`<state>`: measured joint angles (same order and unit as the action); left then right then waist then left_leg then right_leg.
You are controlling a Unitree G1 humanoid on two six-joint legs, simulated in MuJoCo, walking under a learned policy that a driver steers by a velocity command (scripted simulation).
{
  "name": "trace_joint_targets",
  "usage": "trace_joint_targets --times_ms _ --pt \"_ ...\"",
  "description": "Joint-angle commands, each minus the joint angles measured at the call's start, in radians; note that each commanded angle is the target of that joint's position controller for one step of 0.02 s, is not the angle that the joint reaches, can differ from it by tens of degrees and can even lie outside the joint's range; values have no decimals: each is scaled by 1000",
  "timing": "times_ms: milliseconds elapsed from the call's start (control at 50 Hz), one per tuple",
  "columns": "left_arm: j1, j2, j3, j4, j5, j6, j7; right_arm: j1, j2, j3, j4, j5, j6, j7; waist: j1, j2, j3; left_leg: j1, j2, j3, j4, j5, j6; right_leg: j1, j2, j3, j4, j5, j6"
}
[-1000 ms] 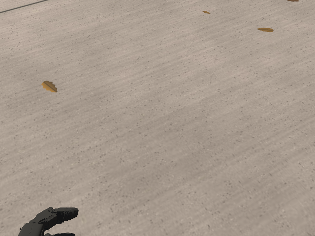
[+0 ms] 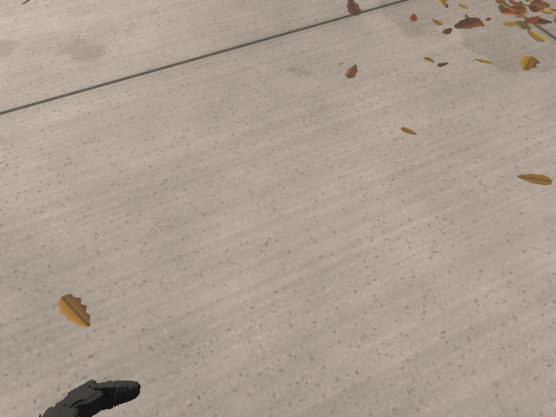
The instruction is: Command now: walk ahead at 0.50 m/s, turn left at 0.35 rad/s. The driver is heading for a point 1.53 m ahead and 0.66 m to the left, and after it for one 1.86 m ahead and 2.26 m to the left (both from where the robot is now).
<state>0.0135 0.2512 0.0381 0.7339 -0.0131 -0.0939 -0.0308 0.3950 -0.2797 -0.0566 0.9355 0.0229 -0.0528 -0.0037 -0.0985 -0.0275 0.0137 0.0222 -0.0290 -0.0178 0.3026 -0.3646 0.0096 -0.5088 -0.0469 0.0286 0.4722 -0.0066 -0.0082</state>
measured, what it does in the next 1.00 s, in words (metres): walks ahead, turning left: right foot, then left foot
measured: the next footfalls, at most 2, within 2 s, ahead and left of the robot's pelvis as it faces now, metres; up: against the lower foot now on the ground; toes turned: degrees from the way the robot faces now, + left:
right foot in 0.02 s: +0.18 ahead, -0.13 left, +0.00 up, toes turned +1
left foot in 0.54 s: +0.41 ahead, +0.17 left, +0.00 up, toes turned +22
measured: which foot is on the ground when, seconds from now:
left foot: down 0.00-0.02, up 0.04-0.52, down 0.54-1.00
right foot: up 0.00-0.00, down 0.02-0.56, up 0.58-1.00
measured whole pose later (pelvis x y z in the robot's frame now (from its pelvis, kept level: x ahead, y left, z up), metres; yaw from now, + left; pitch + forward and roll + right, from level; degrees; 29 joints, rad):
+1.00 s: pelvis +0.53 +0.13 +0.00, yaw +33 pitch +2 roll +0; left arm 0.01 0.28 0.05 0.75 0.00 -0.11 -0.03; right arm 0.37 -0.29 -0.08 0.76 0.02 -0.04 -0.02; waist -0.08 -0.04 0.01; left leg -0.04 -0.09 -0.17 0.40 -0.38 0.06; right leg -0.53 -0.02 0.05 0.49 0.03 0.02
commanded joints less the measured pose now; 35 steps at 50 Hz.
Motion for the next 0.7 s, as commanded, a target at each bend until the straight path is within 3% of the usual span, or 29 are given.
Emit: trace_joint_targets --times_ms 20,40,60,80,100,120,160,200,240,340,420,460,480,500,520,540,560,580,600,620,640,660,700 --pt "246 205 77 10 12 -25 14 -43 -135 -25 -61 -7 -2 -8 194 93 -155 -163 175 -113 292 522 106 441 -33 21 2 -27 -73" --pt "385 294 99 26 30 -20 23 15 -45 1 -94 -22 -13 -6 211 -88 -325 -482 49 -31 656 217 40 824 -274 314 24 -72 -173" --pt "414 282 94 37 23 -8 18 76 -21 12 -104 -3 -30 -3 191 -292 -420 -701 -12 -73 873 -248 18 931 -394 654 -117 -273 -255" --pt "369 191 70 33 16 -6 21 4 -129 -18 -102 22 -32 -3 205 -170 -283 -783 51 -122 969 -198 23 821 -355 575 -158 -399 -214" --pt "303 155 57 28 10 -6 24 -65 -149 -27 -123 26 -30 -4 191 -123 -163 -803 92 -94 969 -104 29 683 -325 435 -186 -376 -180" --pt "239 127 48 28 13 -7 22 -90 -137 -29 -125 16 -24 -7 161 -78 -99 -765 126 -83 937 -27 25 560 -285 338 -222 -305 -165" --pt "167 95 41 36 25 -15 20 -71 -98 -35 -125 11 0 -5 107 -107 -33 -670 170 -88 875 60 17 403 -234 186 -291 -193 -151" --pt "149 103 47 51 26 -26 22 -79 -63 -32 -140 11 22 -3 88 -87 -7 -663 179 -79 851 104 6 354 -227 90 -330 -95 -163" --pt "159 123 55 68 29 -30 29 -112 -58 -34 -163 4 32 -3 85 -54 11 -704 183 -86 789 174 -7 359 -229 20 -347 -24 -174" --pt "192 167 68 94 24 -16 45 -250 -35 -21 -215 -1 22 27 129 -20 47 -687 164 -21 506 387 -4 403 -207 -141 -360 40 -155" --pt "251 200 81 122 4 7 48 -362 -37 -15 -273 -2 24 50 165 -9 84 -706 147 30 380 354 27 525 -246 -193 -326 78 -138" --pt "255 220 88 128 -7 22 48 -372 -54 -21 -296 -3 27 58 150 -21 79 -682 120 63 350 272 56 586 -261 -217 -261 224 -120" --pt "246 235 93 126 -12 29 50 -353 -70 -29 -301 -4 30 60 129 -36 54 -628 89 92 347 219 75 604 -261 -233 -198 390 -109" --pt "236 250 97 123 -18 37 51 -298 -93 -42 -295 -3 33 59 92 -54 10 -541 49 124 348 168 97 611 -256 -247 -97 560 -98" --pt "218 254 97 119 -24 46 51 -173 -128 -66 -266 1 35 56 16 -45 -55 -376 -1 151 305 179 128 580 -230 -273 79 654 -78" --pt "226 229 86 115 -16 46 53 1 -196 -104 -217 4 41 40 -64 -4 -146 -93 -28 114 260 226 167 431 -187 -289 330 541 -37" --pt "293 108 48 70 34 32 47 51 -321 -132 -202 11 45 20 -2 256 -211 237 220 -328 222 190 300 15 -59 -278 707 -190 30" --pt "276 87 29 41 20 -9 35 35 -314 -115 -248 4 25 30 18 259 -378 379 367 -815 23 -26 438 -203 84 -25 903 -615 43" --pt "145 171 49 15 -26 -37 24 21 -231 -89 -246 -4 7 40 -30 137 -288 332 356 -732 -38 -13 372 -310 31 55 932 -540 16" --pt "112 164 46 2 -34 -52 23 -20 -201 -79 -243 -6 -5 39 -4 111 -179 207 321 -597 -32 50 335 -326 -11 45 869 -450 -8" --pt "121 160 48 19 -10 -55 32 -94 -165 -68 -254 -5 -9 37 45 45 -111 58 275 -481 -28 153 300 -264 -53 47 780 -379 -8" --pt "142 172 57 30 9 -47 36 -149 -133 -57 -271 -13 -10 32 85 60 -81 -57 241 -400 -41 250 281 -183 -80 54 703 -331 -3" --pt "164 164 60 34 18 -21 34 -175 -128 -53 -288 -19 -12 22 115 77 -69 -160 208 -344 -76 350 280 -105 -84 47 630 -285 21"
Over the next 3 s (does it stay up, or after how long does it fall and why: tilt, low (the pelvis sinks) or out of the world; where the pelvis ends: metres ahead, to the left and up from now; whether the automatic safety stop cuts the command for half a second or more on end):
stays up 1.38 0.74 0.01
